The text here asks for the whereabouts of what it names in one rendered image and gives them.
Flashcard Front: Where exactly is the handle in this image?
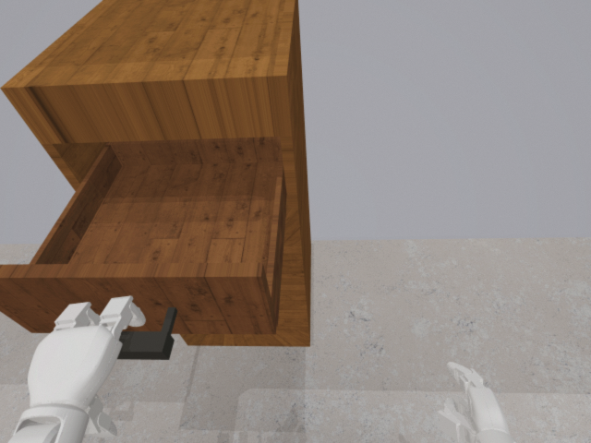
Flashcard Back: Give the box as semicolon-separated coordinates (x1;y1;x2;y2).
117;307;177;360

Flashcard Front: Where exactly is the left robot hand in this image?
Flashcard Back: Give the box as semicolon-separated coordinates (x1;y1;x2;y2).
28;295;146;438

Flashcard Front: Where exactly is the drawer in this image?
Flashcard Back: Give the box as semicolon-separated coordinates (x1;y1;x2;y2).
0;137;287;334

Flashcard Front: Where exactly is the right robot hand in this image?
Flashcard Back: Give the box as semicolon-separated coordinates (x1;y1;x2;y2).
438;362;510;443

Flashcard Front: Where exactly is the cabinet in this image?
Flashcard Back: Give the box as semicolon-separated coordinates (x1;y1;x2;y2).
0;0;311;347

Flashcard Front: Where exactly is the robot left forearm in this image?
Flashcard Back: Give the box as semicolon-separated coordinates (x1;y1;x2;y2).
8;403;90;443

